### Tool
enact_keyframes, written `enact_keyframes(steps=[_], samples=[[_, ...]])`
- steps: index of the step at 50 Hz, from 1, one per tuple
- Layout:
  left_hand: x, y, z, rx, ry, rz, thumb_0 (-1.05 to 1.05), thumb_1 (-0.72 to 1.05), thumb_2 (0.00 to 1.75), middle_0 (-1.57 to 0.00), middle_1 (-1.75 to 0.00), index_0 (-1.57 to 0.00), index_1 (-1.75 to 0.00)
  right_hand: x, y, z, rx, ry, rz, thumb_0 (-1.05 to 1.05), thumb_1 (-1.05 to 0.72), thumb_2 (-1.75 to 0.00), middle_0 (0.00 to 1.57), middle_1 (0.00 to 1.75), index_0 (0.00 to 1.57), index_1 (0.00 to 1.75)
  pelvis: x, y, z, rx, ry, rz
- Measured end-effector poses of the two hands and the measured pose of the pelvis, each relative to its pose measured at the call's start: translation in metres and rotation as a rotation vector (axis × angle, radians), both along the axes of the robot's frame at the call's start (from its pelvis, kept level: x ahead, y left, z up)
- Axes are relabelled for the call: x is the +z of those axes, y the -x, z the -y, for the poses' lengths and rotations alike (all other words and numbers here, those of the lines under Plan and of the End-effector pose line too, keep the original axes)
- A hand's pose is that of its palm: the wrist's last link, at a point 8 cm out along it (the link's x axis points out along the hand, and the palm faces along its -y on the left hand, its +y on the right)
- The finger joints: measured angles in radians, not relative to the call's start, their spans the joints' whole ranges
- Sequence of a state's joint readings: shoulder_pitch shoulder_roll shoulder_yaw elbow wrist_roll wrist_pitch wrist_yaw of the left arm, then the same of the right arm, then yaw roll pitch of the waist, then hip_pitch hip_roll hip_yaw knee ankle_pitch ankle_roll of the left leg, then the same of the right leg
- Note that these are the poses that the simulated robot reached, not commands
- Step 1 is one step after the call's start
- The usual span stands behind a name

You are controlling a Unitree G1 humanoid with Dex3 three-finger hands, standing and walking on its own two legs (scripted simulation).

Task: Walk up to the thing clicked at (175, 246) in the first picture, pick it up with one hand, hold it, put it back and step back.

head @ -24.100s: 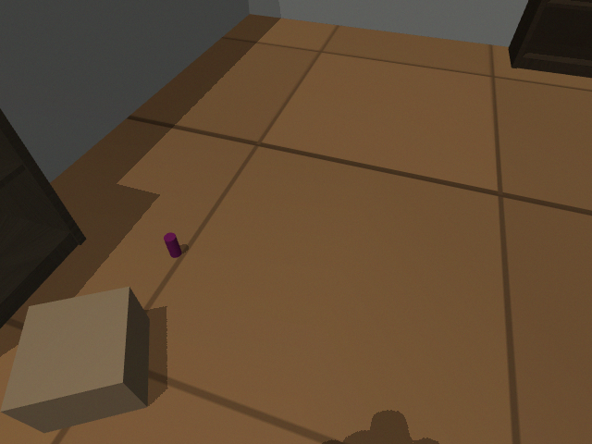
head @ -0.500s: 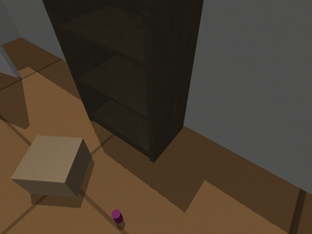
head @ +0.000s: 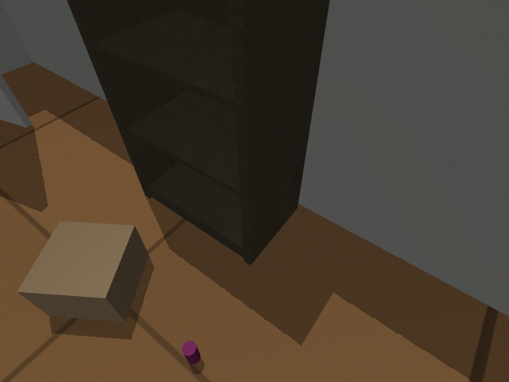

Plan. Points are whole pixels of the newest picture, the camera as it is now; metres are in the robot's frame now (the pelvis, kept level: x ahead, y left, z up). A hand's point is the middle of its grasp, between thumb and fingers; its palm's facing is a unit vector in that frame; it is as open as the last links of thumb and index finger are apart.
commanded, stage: stand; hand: left
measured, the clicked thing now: (191, 352) +0.37 +0.23 -0.73
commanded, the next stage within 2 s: none
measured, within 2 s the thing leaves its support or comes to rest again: neither
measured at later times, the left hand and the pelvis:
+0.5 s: hand out of the picture +0.07 +0.25 -0.16, palm faces -0.02 -0.94 -0.35, open 7.4 cm; pelvis +0.00 +0.00 +0.00, yaw +0 degrees
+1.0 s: hand out of the picture +0.08 +0.25 -0.16, palm faces -0.03 -0.94 -0.35, open 7.4 cm; pelvis +0.00 +0.00 +0.00, yaw +0 degrees
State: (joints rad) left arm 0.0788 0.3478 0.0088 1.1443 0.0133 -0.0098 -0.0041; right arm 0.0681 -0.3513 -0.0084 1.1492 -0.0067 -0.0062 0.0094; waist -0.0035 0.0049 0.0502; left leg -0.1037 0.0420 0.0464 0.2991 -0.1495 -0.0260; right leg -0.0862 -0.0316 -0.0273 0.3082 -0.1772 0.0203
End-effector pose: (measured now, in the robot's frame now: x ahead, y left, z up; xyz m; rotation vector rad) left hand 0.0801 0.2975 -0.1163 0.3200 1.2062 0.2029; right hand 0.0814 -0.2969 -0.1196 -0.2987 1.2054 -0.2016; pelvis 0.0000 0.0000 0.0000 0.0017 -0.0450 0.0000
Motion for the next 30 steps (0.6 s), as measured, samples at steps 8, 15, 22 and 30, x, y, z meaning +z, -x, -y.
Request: enact_keyframes(steps=[8, 15, 22, 30], samples=[[0.0, 0.008, 0.0, 0.001, -0.002, -0.009, 0.01, 0.9, 0.9, -0.2, -0.3, -0.21, -0.3, -0.002, 0.011, 0.002, -0.004, -0.005, -0.018, 0.01, -0.91, -0.9, 0.21, 0.3, 0.21, 0.3, 0.0, 0.003, 0.002, 0.001, -0.001, 0.002], [-0.001, 0.016, 0.001, 0.003, -0.003, -0.026, 0.01, 0.9, 0.9, -0.2, -0.3, -0.21, -0.3, -0.003, 0.02, 0.004, -0.008, -0.005, -0.039, 0.01, -0.91, -0.9, 0.21, 0.3, 0.21, 0.3, 0.0, 0.005, 0.003, 0.002, 0.001, 0.0], [-0.003, 0.019, 0.002, 0.003, -0.001, -0.036, 0.01, 0.9, 0.9, -0.2, -0.3, -0.21, -0.3, -0.003, 0.023, 0.005, -0.01, -0.003, -0.051, 0.01, -0.91, -0.9, 0.21, 0.3, 0.21, 0.3, 0.0, 0.004, 0.004, 0.002, 0.001, -0.001], [-0.003, 0.016, 0.002, 0.001, 0.001, -0.033, 0.01, 0.9, 0.9, -0.2, -0.3, -0.21, -0.3, -0.003, 0.02, 0.004, -0.005, 0.0, -0.047, 0.01, -0.91, -0.9, 0.21, 0.3, 0.21, 0.3, 0.0, 0.003, 0.003, 0.002, 0.0, -0.003]])
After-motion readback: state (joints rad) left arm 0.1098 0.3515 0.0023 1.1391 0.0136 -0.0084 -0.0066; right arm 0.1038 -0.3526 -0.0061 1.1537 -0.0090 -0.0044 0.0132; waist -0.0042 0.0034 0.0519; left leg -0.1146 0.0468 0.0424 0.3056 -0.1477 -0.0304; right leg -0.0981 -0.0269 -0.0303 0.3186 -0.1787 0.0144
